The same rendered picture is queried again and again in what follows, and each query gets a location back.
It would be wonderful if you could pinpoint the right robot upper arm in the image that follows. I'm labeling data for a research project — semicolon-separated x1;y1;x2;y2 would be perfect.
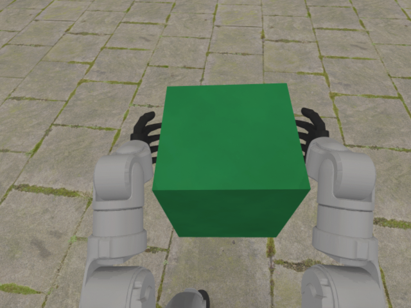
301;264;385;308

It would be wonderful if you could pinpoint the left robot forearm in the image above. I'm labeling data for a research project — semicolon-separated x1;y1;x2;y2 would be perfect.
79;140;153;308

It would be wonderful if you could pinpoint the carton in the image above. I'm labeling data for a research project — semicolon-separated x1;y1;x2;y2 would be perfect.
152;83;311;237

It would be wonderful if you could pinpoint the right robot forearm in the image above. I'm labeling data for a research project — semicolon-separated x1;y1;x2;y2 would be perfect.
306;137;386;308

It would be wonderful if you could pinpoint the right robot hand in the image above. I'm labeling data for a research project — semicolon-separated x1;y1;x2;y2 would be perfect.
295;108;329;163

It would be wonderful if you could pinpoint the left robot hand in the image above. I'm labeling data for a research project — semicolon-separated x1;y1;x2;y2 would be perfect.
130;112;162;164

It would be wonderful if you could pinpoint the robot left thigh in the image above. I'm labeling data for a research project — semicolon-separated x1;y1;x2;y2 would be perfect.
165;292;206;308

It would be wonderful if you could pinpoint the left robot upper arm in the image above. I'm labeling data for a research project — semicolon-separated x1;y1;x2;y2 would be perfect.
80;266;156;308

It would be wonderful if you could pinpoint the robot left shin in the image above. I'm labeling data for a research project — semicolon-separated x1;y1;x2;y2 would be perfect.
184;287;202;297

